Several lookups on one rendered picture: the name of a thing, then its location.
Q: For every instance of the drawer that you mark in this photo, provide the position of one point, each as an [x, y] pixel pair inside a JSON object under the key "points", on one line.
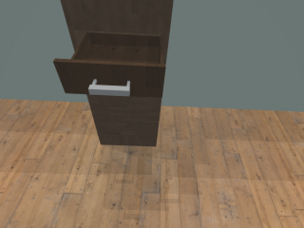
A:
{"points": [[113, 59]]}

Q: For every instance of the handle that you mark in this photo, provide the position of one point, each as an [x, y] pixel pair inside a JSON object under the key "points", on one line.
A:
{"points": [[109, 90]]}

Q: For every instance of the cabinet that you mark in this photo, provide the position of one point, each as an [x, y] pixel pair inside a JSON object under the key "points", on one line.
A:
{"points": [[122, 120]]}

